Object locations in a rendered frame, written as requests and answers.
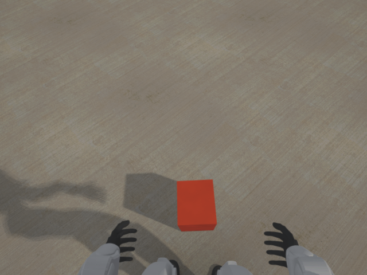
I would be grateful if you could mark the robot left shin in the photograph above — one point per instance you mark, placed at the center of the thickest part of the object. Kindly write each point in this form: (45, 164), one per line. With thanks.
(164, 260)

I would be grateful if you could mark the right robot forearm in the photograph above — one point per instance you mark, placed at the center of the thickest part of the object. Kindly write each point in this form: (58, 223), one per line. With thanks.
(301, 261)

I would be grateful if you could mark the left robot hand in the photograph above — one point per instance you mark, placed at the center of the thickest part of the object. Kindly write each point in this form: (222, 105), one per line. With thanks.
(116, 239)

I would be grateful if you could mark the left robot forearm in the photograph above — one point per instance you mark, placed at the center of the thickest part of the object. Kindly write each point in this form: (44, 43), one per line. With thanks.
(104, 261)

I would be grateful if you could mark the carton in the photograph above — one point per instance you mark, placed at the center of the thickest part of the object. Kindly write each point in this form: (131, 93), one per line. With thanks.
(196, 209)

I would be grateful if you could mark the left robot thigh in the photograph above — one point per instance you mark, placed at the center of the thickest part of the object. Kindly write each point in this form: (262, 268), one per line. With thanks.
(160, 268)

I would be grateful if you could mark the right robot hand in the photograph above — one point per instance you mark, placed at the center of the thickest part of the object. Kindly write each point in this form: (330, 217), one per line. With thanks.
(288, 240)

